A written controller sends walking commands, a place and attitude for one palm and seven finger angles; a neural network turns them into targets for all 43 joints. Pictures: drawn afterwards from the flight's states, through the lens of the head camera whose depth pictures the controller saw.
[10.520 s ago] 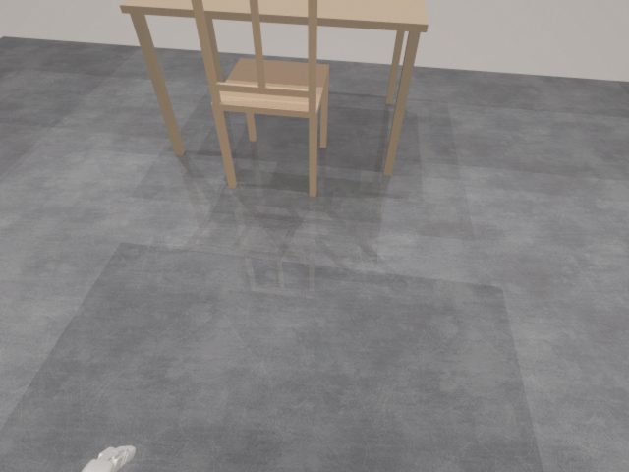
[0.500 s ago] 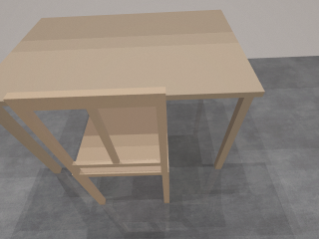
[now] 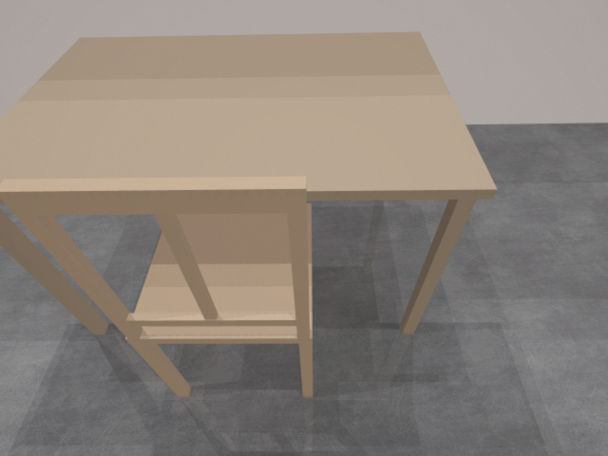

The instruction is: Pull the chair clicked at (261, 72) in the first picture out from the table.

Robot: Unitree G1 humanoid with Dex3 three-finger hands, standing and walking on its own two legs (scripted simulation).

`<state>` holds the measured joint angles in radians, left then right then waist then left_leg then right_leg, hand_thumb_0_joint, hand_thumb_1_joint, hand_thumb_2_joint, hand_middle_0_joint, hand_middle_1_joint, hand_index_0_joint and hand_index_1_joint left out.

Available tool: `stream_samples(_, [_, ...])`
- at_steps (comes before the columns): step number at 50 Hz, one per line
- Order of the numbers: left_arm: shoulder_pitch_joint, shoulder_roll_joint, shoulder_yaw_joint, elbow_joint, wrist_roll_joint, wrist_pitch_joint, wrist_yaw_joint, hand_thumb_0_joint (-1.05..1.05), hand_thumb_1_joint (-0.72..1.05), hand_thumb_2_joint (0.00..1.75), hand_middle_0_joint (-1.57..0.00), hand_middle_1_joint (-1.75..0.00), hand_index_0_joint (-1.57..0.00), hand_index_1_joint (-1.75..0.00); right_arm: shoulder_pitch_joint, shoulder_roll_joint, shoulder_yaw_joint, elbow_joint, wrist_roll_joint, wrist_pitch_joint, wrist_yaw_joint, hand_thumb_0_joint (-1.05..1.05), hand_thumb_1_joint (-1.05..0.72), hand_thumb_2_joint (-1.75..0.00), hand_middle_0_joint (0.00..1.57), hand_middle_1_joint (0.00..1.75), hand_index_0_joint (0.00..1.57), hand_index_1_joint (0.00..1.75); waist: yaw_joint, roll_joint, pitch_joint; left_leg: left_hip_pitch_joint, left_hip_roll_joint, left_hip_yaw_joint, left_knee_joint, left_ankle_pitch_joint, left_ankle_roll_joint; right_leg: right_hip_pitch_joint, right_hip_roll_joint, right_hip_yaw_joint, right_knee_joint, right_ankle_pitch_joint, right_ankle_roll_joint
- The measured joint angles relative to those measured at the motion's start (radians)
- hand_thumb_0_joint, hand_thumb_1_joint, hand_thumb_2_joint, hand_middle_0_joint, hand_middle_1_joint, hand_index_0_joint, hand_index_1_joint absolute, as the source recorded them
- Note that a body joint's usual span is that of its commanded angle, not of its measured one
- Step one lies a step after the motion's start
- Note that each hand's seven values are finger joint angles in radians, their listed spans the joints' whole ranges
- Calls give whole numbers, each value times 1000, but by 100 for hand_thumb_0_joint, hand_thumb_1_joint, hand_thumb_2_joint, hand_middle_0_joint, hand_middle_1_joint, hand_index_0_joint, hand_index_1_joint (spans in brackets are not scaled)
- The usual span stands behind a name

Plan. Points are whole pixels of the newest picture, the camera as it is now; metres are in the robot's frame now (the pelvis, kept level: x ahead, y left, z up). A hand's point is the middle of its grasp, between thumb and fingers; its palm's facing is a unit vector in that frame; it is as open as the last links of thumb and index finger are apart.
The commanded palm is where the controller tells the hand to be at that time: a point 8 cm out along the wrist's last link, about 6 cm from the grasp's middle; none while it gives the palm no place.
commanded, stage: look again from close up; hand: left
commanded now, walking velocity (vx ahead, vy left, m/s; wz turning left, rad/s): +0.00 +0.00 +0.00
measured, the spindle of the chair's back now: (191, 272) +0.42 +0.24 -0.08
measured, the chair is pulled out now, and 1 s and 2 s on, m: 0.00 0.00 0.00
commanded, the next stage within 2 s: raise the hand toward the chair's back in 0.52 s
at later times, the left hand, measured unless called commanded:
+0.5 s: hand out of the picture -0.02 +0.16 -0.17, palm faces +0.01 -0.98 -0.18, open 7.3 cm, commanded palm none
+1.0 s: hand (208, 421) +0.17 +0.14 -0.04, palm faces -0.03 -0.99 +0.12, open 8.8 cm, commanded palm +0.11 +0.23 -0.07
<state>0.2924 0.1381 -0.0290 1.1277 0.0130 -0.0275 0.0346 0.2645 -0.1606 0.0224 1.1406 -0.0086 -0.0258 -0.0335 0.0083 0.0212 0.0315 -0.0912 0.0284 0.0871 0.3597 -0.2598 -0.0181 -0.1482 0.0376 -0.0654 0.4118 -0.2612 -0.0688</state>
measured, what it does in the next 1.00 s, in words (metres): lowers itself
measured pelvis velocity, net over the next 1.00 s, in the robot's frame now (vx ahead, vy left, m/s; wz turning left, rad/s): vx -0.04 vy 0.03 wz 0.02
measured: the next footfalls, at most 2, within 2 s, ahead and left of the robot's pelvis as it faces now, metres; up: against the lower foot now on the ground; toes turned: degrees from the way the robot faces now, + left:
none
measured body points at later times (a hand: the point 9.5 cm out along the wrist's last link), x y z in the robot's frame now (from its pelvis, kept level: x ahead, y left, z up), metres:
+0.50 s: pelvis +0.00 +0.00 +0.00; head +0.01 +0.00 +0.45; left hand -0.02 +0.22 -0.16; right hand -0.03 -0.20 -0.16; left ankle -0.04 +0.13 -0.74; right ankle -0.02 -0.07 -0.74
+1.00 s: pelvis -0.04 +0.03 -0.06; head -0.01 +0.05 +0.38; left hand +0.17 +0.20 -0.04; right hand +0.18 -0.23 -0.09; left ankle -0.04 +0.13 -0.74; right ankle -0.02 -0.07 -0.74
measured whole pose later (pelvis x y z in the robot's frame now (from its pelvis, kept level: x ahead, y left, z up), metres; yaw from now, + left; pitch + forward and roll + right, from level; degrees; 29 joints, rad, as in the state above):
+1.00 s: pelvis -0.04 +0.03 -0.06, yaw +1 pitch +11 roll +1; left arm 0.34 0.04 -0.03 0.20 -0.12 -0.57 -0.15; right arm 0.14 -0.27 -0.07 0.57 0.00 -0.26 0.03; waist -0.01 -0.07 -0.14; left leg -0.69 0.00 0.09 0.97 -0.48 0.04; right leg -0.73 -0.03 -0.06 0.99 -0.46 -0.03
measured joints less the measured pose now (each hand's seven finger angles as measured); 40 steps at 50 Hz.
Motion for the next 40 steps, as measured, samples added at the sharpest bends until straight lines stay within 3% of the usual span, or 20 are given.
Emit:
stream_samples(15, [13, -4, 1, -4, -2, -2, 2, 1, 92, 90, -20, -30, -20, -30, 33, 29, 1, 15, 1, 2, 2, 0, -91, -90, 20, 30, 20, 30, -4, -9, 1, -8, 12, -1, 4, 3, -5, 4, 12, -2, -22, 17, -5])
stream_samples(32, [23, -10, 1, -6, 2, -7, 10, 1, 92, 90, -20, -30, -20, -30, 49, 42, -1, 16, 5, -4, 3, 0, -91, -90, 20, 30, 20, 30, -7, -11, -8, -35, 9, 6, 44, -14, 9, -8, 6, 4, -18, 19, 13])
stream_samples(34, [120, 15, 3, -307, -59, 85, 29, 4, 95, 90, -20, -30, -20, -30, 77, 22, 7, -76, 17, -41, -17, 1, -92, -90, 20, 30, 20, 30, -1, -4, 8, -47, 8, 5, 73, -32, 17, -25, 6, 9, 14, 11, 16])
stream_samples(37, [183, 50, 6, -641, -120, 25, 80, 6, 96, 89, -20, -30, -20, -30, 108, -40, -15, -164, 43, -159, -40, 2, -93, -90, 20, 30, 20, 30, -6, 30, -18, -85, -13, -13, 115, -42, 30, -56, -19, -7, 62, -14, 26])
stream_samples(40, [126, 44, -3, -830, -165, -70, 80, 5, 92, 87, -19, -29, -19, -29, 67, -111, -29, -251, 48, -227, -44, 3, -93, -90, 20, 30, 20, 30, -35, 59, -49, -171, -36, -36, 199, -65, 48, -130, -49, -31, 146, -47, 42])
